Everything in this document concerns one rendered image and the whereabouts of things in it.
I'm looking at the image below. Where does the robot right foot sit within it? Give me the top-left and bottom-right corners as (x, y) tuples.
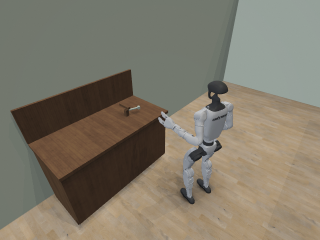
(197, 178), (211, 194)

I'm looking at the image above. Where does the robot left forearm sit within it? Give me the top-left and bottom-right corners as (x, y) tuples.
(172, 124), (199, 146)

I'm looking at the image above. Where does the robot right upper arm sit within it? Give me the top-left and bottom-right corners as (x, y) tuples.
(222, 101), (234, 129)

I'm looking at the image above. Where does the right robot shin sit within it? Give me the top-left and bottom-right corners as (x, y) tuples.
(201, 160), (212, 187)

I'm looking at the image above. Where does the counter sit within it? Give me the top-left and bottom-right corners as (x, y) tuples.
(10, 69), (168, 225)

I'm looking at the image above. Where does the robot left upper arm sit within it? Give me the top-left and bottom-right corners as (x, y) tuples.
(193, 109), (207, 146)

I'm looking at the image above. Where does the tap lever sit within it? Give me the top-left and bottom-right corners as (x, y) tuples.
(129, 105), (141, 111)

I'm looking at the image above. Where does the left robot hand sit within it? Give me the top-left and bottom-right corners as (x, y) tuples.
(158, 111), (175, 129)

